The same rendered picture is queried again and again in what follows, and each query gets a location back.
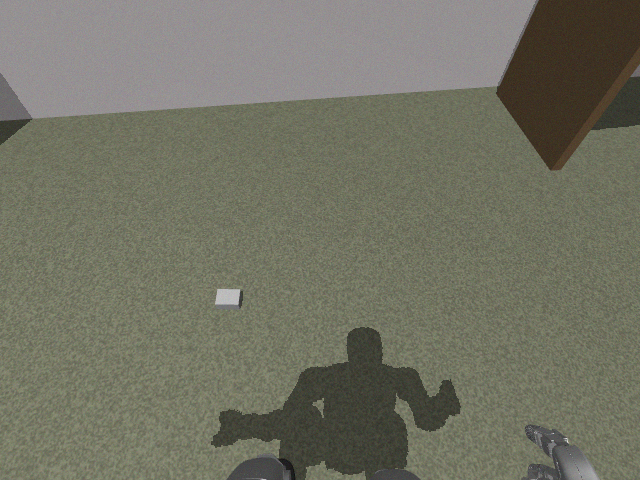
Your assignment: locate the small box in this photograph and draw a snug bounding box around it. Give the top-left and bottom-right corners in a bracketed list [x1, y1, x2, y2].
[215, 289, 242, 310]

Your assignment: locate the right robot hand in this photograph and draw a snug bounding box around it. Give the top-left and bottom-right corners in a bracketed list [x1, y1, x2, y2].
[522, 425, 600, 480]

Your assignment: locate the left robot foot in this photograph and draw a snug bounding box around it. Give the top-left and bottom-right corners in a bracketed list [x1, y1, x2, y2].
[278, 459, 296, 480]

